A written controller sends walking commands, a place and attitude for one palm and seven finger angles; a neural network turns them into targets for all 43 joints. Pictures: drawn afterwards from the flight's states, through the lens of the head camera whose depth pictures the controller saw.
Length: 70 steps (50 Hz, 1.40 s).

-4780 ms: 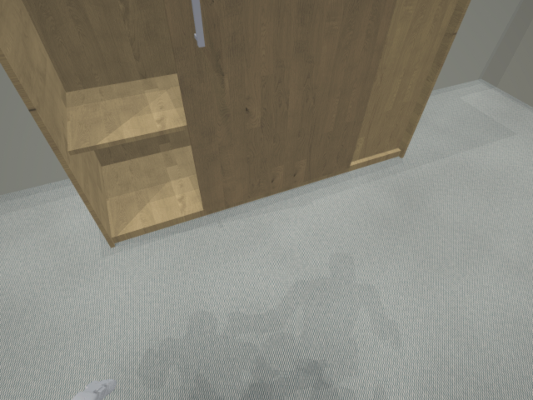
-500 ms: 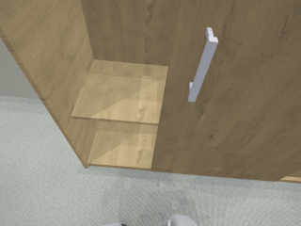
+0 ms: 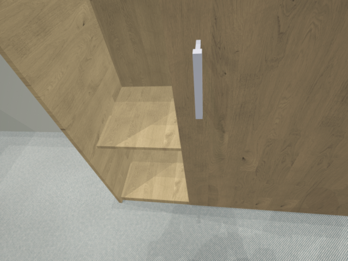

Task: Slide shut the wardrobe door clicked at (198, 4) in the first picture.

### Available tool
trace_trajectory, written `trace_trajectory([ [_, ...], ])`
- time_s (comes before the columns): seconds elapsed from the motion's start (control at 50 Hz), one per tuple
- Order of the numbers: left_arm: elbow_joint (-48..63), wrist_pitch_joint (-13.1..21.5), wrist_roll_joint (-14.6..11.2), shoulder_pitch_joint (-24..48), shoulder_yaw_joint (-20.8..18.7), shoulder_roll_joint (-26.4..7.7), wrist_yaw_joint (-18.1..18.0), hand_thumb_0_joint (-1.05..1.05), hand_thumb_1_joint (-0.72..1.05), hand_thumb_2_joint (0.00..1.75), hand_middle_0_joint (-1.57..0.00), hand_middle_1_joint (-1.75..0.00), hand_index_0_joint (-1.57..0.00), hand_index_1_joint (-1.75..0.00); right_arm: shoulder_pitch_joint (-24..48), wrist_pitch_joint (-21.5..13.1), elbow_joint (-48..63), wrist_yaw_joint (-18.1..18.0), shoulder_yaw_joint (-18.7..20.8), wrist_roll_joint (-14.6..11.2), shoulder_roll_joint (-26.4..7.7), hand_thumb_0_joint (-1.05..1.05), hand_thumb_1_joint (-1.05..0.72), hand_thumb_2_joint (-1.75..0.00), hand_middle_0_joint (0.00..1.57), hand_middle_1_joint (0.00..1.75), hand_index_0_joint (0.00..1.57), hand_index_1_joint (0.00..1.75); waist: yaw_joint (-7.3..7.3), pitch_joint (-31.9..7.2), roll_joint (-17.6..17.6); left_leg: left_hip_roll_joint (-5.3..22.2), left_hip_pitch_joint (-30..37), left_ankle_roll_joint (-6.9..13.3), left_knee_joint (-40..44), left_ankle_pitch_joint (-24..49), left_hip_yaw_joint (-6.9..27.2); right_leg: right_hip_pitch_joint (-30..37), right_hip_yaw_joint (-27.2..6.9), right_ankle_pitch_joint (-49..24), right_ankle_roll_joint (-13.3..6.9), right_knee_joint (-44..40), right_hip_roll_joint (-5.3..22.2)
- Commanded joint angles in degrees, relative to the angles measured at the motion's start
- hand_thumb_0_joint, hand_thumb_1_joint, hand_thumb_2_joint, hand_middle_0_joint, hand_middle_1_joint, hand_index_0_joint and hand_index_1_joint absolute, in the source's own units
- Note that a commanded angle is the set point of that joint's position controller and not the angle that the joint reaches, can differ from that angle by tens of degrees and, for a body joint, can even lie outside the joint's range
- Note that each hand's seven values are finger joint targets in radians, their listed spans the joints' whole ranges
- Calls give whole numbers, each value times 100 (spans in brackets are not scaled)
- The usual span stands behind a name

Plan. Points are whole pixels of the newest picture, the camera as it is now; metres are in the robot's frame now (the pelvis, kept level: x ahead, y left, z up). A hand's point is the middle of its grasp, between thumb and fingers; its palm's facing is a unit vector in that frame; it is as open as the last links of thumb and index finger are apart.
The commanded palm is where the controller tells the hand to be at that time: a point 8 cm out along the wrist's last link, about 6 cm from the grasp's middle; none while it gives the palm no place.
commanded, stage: come to a stop and stand still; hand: right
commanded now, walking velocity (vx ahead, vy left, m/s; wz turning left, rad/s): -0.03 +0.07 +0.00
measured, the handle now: (198, 83) +0.49 -0.04 +0.15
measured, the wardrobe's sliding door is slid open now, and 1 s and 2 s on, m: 0.42 0.42 0.42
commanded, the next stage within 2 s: look again from close up in 0.74 s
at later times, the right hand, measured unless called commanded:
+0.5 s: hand out of the picture +0.02 -0.10 -0.18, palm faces +0.06 +0.97 -0.24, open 7.1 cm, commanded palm none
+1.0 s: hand out of the picture -0.06 -0.08 -0.19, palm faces +0.06 +0.99 -0.16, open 7.4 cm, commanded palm none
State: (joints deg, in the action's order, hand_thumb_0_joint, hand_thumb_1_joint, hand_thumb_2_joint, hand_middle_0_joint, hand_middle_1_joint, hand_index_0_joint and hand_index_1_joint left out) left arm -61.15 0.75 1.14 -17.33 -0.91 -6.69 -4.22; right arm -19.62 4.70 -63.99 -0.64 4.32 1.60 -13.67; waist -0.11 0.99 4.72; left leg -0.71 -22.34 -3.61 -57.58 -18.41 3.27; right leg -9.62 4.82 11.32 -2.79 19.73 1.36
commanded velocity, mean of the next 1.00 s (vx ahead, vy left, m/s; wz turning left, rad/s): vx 0.00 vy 0.00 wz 0.00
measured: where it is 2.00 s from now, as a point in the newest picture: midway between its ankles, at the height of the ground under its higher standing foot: outside the picture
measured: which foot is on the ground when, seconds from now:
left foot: up 0.00-0.24, down 0.26-1.00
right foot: down 0.00-1.00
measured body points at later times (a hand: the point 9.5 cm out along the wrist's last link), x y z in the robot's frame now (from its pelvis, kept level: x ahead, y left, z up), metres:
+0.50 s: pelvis -0.02 +0.09 -0.01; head -0.03 +0.10 +0.44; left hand -0.06 +0.28 -0.18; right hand +0.02 -0.15 -0.16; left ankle -0.04 +0.16 -0.75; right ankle -0.01 -0.08 -0.75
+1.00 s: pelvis -0.01 +0.06 -0.02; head +0.01 +0.07 +0.43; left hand +0.03 +0.29 -0.17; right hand -0.06 -0.13 -0.18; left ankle -0.04 +0.16 -0.75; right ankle -0.02 -0.06 -0.75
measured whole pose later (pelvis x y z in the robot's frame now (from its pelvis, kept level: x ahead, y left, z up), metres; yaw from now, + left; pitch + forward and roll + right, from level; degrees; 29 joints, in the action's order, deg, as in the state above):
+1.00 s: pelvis -0.01 +0.06 -0.02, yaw -2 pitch +0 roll +2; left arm -60.0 0.7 0.4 -14.3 -1.2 -10.1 -2.2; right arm -21.3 -2.0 -64.3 -2.9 -0.6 1.5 -4.7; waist -0.3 1.8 -2.6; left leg -2.3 -9.3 1.9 -27.5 -18.0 -4.4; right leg -14.6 1.2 18.3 0.3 32.7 3.2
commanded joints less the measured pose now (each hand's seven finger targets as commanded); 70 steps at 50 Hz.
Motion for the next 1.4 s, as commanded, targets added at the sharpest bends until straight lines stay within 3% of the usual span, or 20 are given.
trace_trajectory([
  [0.0, -61, -8, -2, -693, -273, -1084, -71, 0, 90, 90, -20, -30, -20, -30, 143, -106, 353, 7, -16, -39, -123, 0, -90, -90, 20, 30, 20, 30, -219, -59, -1460, 181, -598, 39, 517, -354, -50, 1062, -1269, -2777, -385, -323, 1577],
  [0.1, -186, -69, 47, -551, -295, -1066, 32, 0, 90, 90, -20, -30, -20, -30, 383, -143, 365, -6, -119, -65, 113, 0, -90, -90, 20, 30, 20, 30, -220, 184, -1563, 242, 302, 223, 1695, -698, -328, 80, -1448, -911, -554, -600, 1476],
  [0.16, -229, -82, 40, -394, -301, -1044, 105, 0, 90, 90, -20, -30, -20, -30, 71, -222, 222, -51, -143, -81, 212, 0, -90, -90, 20, 30, 20, 30, -9, 143, -1494, 201, 920, 309, 2658, -82, -488, -342, -1391, -9, -421, -545, 1315],
  [0.2, -280, -83, -22, -523, -274, -850, 153, 0, 90, 90, -20, -30, -20, -30, -69, -328, 128, -95, -151, -61, 78, 0, -90, -90, 20, 30, 20, 30, 56, 23, -854, 259, 1722, 297, 3815, 825, -444, -745, -1124, 201, -117, -95, 940],
  [0.24, -291, -85, -76, -606, -126, -307, 206, 0, 90, 90, -20, -30, -20, -30, 106, -457, 120, -158, -156, -71, -263, 0, -90, -90, 20, 30, 20, 30, -45, 161, 360, 1356, 1620, 693, 4374, 217, 694, -1144, -364, 901, 337, 548, 254],
  [0.26, -277, -108, -38, -555, -81, -254, 239, 0, 90, 90, -20, -30, -20, -30, 258, -474, 172, -155, -179, -98, -368, 0, -90, -90, 20, 30, 20, 30, -83, 257, 380, 1592, 954, 864, 4666, -449, 809, -762, -312, 953, 347, 693, 207],
  [0.3, -349, -159, 27, -550, -70, -216, 248, 0, 90, 90, -20, -30, -20, -30, 382, -514, 152, -165, -190, -95, -177, 0, -90, -90, 20, 30, 20, 30, -92, 524, 861, 1192, 578, 860, 4702, -305, 606, -551, -313, 557, 328, 817, 228],
  [0.38, -536, -93, -6, -800, -26, -310, 210, 0, 90, 90, -20, -30, -20, -30, 289, -571, 99, -166, -280, -169, 105, 0, -90, -90, 20, 30, 20, 30, -131, 609, 36, 797, 714, 698, 4189, 778, 144, -151, -500, -528, 331, 285, 384],
  [0.48, -516, -142, -8, -646, -17, -326, 193, 0, 90, 90, -20, -30, -20, -30, 103, -551, 74, -181, -236, -154, 30, 0, -90, -90, 20, 30, 20, 30, -61, 756, -322, 725, 739, 531, 4353, 641, 173, -155, -401, -423, 395, 325, 394],
  [0.68, -397, -121, -53, -380, -18, -425, 131, 0, 90, 90, -20, -30, -20, -30, -223, -595, -77, -203, -247, -139, 71, 0, -90, -90, 20, 30, 20, 30, -51, 271, -295, 713, 1252, 371, 4146, 2112, 79, 109, -356, -603, 398, 349, 405],
  [0.8, -375, -106, -65, -247, -6, -463, 110, 0, 90, 90, -20, -30, -20, -30, -375, -592, -193, -200, -272, -125, 135, 0, -90, -90, 20, 30, 20, 30, -20, 334, -418, 656, 1204, 412, 4133, 2028, -18, 231, -391, -721, 375, 295, 465],
  [0.82, 99, 43, -88, 520, -1, -585, 223, 0, 90, 90, -20, -30, -20, -30, -964, -822, -274, -419, -264, -13, -22, 0, -90, -90, 20, 30, 20, 30, 340, 682, 154, 1245, 1257, -154, 3996, 5503, 758, -947, -60, 400, 522, 1894, 299],
  [0.84, 325, -31, -79, 105, -25, -351, 235, 0, 90, 90, -20, -30, -20, -30, -885, -876, -35, -395, -245, 21, -196, 0, -90, -90, 20, 30, 20, 30, -62, 208, 17, 1437, 1561, 47, 3652, 5985, 598, -963, -557, 885, 287, 2210, 164],
  [0.86, 306, -29, -69, 36, -57, -363, 233, 0, 90, 90, -20, -30, -20, -30, -660, -863, 74, -352, -271, 7, -84, 0, -90, -90, 20, 30, 20, 30, -109, 115, -559, 1342, 1586, 423, 3565, 5536, 326, -957, -447, 893, 211, 2212, 179],
  [0.9, 294, -8, -97, -122, 0, -297, 282, 0, 90, 90, -20, -30, -20, -30, -424, -827, 191, -304, -290, -3, -93, 0, -90, -90, 20, 30, 20, 30, -157, -185, -409, 1078, 1530, 879, 3555, 3857, -4, -590, -225, 721, 253, 1590, 135],
  [0.94, 256, 61, -75, -296, 7, -384, 276, 0, 90, 90, -20, -30, -20, -30, -367, -779, 271, -282, -331, -26, 55, 0, -90, -90, 20, 30, 20, 30, -180, -221, -101, 833, 1245, 801, 3344, 2474, -40, -170, -371, 101, 235, 848, 163],
  [0.98, 253, 120, -39, -376, -11, -672, 243, 0, 90, 90, -20, -30, -20, -30, -416, -698, 304, -270, -370, -68, 273, 0, -90, -90, 20, 30, 20, 30, -87, -97, -561, 522, 932, 656, 3254, 1220, -117, -132, -734, -778, 53, 686, 588],
  [1.04, 244, 123, -23, -147, 33, -719, 215, 0, 90, 90, -20, -30, -20, -30, -373, -596, 272, -222, -368, -56, 169, 0, -90, -90, 20, 30, 20, 30, 60, 408, -1183, 388, 944, 608, 3176, 499, -246, -547, -931, -846, -57, 369, 614],
  [1.2, 234, 143, -21, -98, 53, -865, 234, 0, 90, 90, -20, -30, -20, -30, -199, -542, 321, -154, -391, -50, 13, 0, -90, -90, 20, 30, 20, 30, 115, 411, -568, 462, 1032, 532, 3224, 409, -270, -585, -999, -127, -118, -40, 542],
  [1.38, 78, 178, -37, -191, 78, -918, 224, 0, 90, 90, -20, -30, -20, -30, -79, -532, 320, -152, -386, -77, -105, 0, -90, -90, 20, 30, 20, 30, 90, 44, -586, 566, 1150, 487, 3159, 839, -278, -122, -865, -1087, -104, 92, 513],
])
